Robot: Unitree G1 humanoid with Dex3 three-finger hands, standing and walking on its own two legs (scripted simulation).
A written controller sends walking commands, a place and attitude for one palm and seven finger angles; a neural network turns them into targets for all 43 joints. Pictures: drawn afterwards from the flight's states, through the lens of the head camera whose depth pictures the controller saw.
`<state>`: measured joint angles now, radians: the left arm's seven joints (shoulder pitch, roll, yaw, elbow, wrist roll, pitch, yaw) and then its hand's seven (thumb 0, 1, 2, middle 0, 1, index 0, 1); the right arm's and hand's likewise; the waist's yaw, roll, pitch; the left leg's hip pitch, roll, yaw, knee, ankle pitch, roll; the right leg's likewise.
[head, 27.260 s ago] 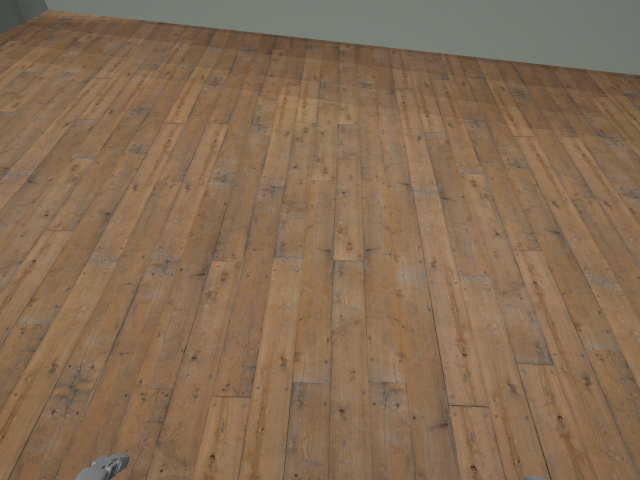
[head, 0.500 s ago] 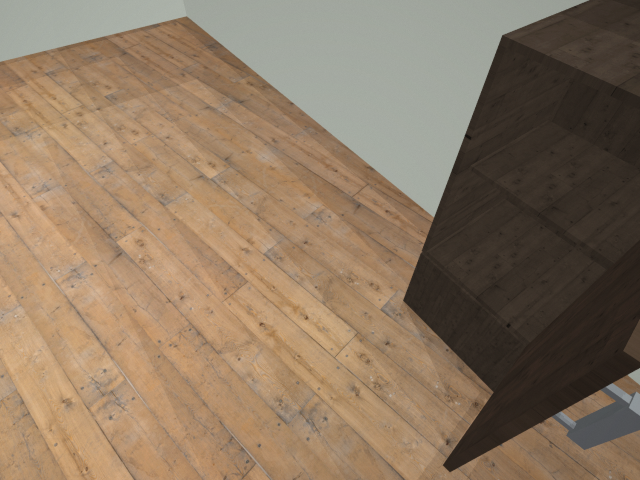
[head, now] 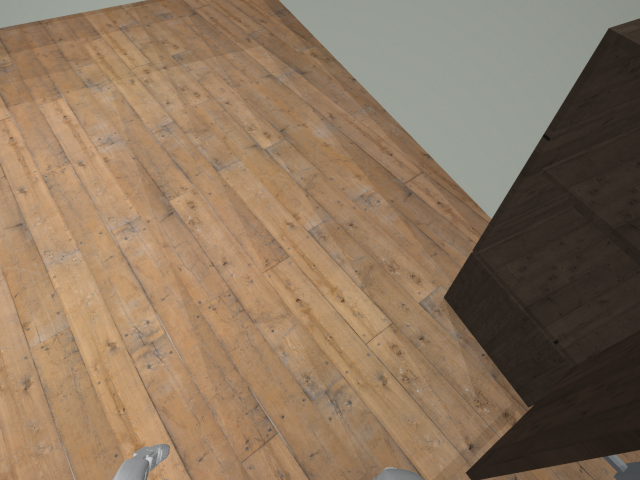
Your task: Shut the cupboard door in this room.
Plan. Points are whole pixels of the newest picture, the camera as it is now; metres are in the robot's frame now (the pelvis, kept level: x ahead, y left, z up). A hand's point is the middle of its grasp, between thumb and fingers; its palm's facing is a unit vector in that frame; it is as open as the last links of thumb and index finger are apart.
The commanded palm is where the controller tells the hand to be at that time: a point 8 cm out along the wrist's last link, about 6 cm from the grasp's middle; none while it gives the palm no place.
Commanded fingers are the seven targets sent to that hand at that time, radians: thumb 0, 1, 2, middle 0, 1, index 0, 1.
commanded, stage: turn or walk to find it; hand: left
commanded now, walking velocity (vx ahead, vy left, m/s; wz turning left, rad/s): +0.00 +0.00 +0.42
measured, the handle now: out of the picture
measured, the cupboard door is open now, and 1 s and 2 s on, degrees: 98 94 94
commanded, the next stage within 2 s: none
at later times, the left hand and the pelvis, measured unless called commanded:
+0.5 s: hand out of the picture -0.03 +0.15 -0.16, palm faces +0.26 -0.93 -0.28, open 7.4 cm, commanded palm none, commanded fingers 0.00 0.90 0.90 -0.20 -0.30 -0.20 -0.30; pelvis +0.00 -0.05 +0.00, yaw +14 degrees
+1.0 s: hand out of the picture +0.04 +0.18 -0.16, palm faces +0.42 -0.87 -0.27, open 7.4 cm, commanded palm none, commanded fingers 0.00 0.90 0.90 -0.20 -0.30 -0.20 -0.30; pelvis +0.02 -0.05 -0.01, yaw +27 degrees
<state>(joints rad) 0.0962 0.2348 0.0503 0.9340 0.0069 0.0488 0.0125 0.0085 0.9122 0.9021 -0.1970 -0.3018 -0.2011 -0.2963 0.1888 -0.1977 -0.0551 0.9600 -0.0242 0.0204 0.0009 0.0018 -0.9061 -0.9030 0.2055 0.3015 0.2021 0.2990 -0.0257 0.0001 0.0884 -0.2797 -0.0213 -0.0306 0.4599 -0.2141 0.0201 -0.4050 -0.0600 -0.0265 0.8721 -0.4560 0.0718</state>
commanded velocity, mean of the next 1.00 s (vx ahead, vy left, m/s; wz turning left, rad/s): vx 0.00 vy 0.00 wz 0.42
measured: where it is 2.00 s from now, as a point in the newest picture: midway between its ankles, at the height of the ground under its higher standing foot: outside the picture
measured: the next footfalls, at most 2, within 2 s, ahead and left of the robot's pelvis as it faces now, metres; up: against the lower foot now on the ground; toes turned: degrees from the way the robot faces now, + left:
right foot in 0.10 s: +0.03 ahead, -0.14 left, +0.00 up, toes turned +0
left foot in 0.60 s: -0.02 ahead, +0.09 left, +0.00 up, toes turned +22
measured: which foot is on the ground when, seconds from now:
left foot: down 0.00-0.10, up 0.12-0.58, down 0.60-0.96, up 0.98-1.00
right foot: up 0.00-0.08, down 0.10-0.60, up 0.62-0.94, down 0.96-1.00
